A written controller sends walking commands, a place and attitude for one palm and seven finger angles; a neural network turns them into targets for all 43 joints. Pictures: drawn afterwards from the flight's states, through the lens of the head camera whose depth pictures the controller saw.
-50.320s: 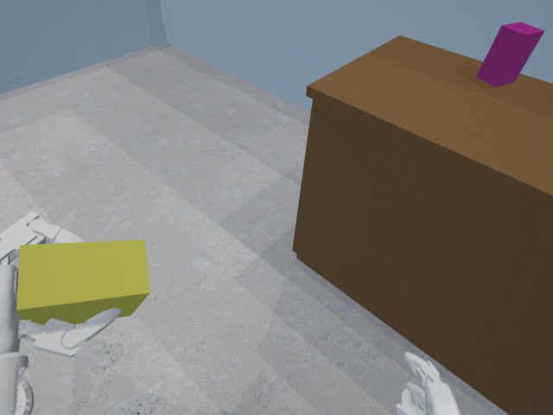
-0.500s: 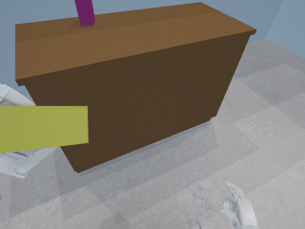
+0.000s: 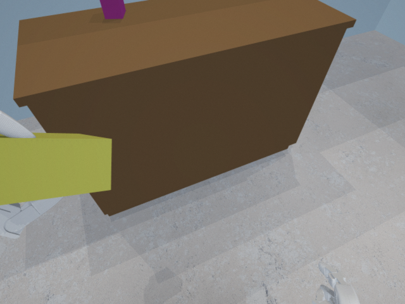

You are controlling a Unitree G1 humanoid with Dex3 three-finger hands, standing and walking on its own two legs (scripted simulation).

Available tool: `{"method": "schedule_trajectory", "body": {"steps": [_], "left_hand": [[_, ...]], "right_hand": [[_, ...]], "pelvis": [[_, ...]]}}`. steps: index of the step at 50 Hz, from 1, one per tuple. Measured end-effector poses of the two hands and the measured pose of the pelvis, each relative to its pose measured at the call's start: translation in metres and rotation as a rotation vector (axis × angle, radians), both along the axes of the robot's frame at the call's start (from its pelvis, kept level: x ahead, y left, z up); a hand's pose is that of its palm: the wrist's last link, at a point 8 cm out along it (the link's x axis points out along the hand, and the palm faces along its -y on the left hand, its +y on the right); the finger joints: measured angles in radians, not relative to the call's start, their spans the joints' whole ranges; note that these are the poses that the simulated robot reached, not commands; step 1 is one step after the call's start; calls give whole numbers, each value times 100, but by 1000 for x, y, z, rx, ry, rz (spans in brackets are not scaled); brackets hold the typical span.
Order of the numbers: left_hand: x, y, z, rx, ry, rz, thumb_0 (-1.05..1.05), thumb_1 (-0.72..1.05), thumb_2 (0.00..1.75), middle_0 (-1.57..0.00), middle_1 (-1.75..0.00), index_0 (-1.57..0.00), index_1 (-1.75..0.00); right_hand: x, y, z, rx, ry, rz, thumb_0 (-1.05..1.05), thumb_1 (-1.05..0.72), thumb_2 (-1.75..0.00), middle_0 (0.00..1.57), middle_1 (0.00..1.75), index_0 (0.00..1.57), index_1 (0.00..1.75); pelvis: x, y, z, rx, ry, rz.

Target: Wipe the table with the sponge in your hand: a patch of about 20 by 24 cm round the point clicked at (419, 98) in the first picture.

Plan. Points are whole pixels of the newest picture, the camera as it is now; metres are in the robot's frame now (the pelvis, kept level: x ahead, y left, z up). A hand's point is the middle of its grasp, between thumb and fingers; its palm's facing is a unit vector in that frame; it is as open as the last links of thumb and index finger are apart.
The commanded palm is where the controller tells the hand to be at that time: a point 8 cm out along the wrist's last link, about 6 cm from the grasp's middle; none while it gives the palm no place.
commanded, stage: stop stepping back and stand still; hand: left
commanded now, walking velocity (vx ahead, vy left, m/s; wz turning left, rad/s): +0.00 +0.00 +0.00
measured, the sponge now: (60, 159) +0.24 +0.18 +0.25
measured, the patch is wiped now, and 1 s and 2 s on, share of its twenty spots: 1.00 1.00 1.00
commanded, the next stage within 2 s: stand and wait in 0.04 s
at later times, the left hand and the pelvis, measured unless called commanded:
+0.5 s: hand out of the picture +0.22 +0.27 +0.29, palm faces +0.55 -0.76 -0.34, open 9.8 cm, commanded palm +0.16 +0.31 +0.29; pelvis +0.00 +0.03 +0.01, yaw +0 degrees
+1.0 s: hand out of the picture +0.25 +0.25 +0.28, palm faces +0.50 -0.77 -0.39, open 9.8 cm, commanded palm +0.18 +0.30 +0.29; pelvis +0.01 +0.02 +0.01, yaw -1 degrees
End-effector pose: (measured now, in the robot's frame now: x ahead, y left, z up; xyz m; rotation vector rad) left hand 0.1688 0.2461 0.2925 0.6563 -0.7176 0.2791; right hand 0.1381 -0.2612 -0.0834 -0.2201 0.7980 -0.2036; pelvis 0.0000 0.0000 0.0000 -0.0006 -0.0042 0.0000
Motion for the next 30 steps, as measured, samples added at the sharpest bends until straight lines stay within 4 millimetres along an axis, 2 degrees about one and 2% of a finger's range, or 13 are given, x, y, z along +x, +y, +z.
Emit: {"method": "schedule_trajectory", "body": {"steps": [5,10,15,18,22,26,30], "left_hand": [[19,25,11,-53,-75,85,-1,-53,109,-77,-137,-79,-138],[37,42,-9,-136,25,96,-1,-52,109,-76,-137,-79,-138],[27,36,-27,-118,121,31,-1,-52,109,-76,-137,-79,-138],[15,36,-20,-79,90,14,-1,-52,109,-76,-137,-79,-138],[5,46,-4,-68,-12,52,-1,-53,109,-77,-137,-79,-138],[9,64,1,-133,-62,111,-1,-53,109,-77,-137,-79,-138],[24,69,-11,-211,-13,116,-1,-53,109,-76,-137,-79,-138]], "right_hand": [[19,8,2,41,-49,-8,1,-90,-90,20,30,20,30],[28,27,12,80,-105,-12,1,-90,-90,20,30,20,30],[31,49,20,75,-110,23,1,-90,-90,20,30,20,30],[32,62,19,68,-89,60,1,-90,-90,20,30,20,30],[35,75,15,77,-68,102,1,-90,-90,20,30,20,30],[39,83,13,96,-74,114,1,-90,-90,20,30,20,30],[39,83,17,101,-97,101,1,-90,-90,20,30,20,30]], "pelvis": [[4,3,1,-8,-14,0],[6,12,3,-12,-19,2],[7,21,6,-8,-3,-14],[5,24,6,-8,4,-15],[3,26,7,-13,-1,-11],[2,28,8,-23,-7,-8],[2,31,9,-26,-6,-13]]}}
